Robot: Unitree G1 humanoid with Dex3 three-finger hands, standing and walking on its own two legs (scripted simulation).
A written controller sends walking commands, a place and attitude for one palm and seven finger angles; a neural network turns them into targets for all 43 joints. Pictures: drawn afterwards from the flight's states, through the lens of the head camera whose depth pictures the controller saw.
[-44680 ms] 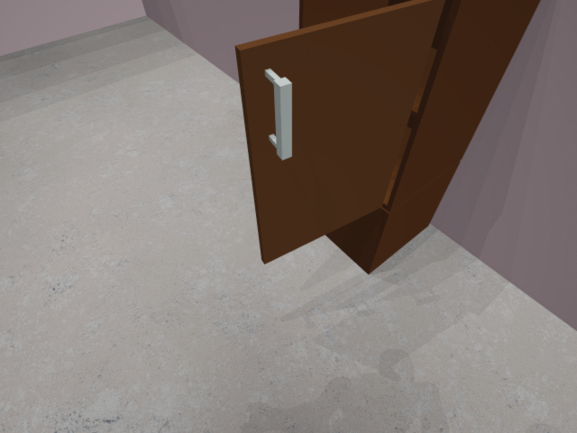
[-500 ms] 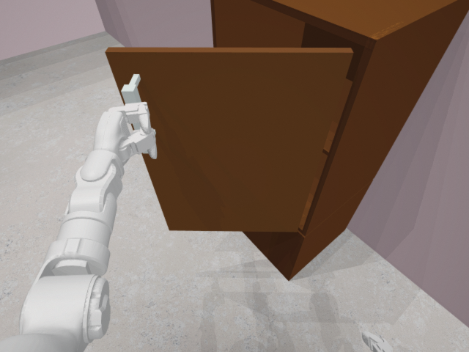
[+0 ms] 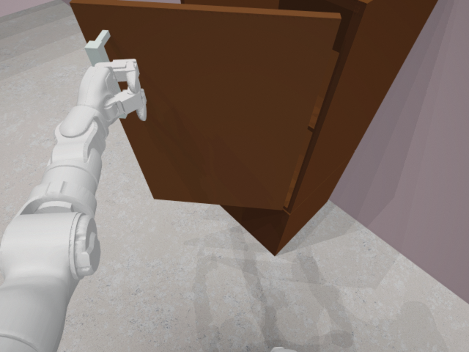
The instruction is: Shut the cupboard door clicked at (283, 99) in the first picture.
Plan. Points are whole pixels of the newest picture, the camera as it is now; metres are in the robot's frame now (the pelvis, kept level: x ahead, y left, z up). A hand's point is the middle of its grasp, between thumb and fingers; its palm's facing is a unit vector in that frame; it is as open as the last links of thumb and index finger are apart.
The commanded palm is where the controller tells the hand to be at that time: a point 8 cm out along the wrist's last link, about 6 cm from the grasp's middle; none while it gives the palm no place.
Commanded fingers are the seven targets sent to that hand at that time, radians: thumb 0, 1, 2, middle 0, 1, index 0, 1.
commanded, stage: push the door shut along its arc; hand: left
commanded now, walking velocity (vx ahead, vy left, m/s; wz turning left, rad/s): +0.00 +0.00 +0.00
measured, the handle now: (113, 76) +0.57 +0.19 +0.15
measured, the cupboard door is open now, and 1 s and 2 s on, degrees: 40 31 24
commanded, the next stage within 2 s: pull the fist back off the door in 0.96 s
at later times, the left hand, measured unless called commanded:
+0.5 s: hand (165, 72) +0.55 +0.09 +0.17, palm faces -0.28 -0.96 +0.00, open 3.1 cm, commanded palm +0.55 +0.14 +0.16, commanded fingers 0.00 0.90 0.90 -1.30 -1.50 -1.30 -1.50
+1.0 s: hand (177, 64) +0.57 +0.07 +0.17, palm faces -0.36 -0.93 -0.03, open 3.5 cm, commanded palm +0.60 +0.10 +0.16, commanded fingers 0.00 0.90 0.90 -1.30 -1.50 -1.30 -1.50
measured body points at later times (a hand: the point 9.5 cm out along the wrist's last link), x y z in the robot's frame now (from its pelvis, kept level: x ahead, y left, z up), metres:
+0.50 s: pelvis +0.01 +0.00 -0.01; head +0.11 -0.01 +0.43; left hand +0.56 +0.14 +0.17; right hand -0.03 -0.27 -0.12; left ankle +0.00 +0.11 -0.72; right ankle +0.01 -0.12 -0.72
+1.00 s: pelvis +0.00 +0.00 -0.02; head +0.14 +0.00 +0.41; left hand +0.59 +0.12 +0.17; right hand -0.05 -0.28 -0.12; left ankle +0.00 +0.11 -0.72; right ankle +0.01 -0.12 -0.72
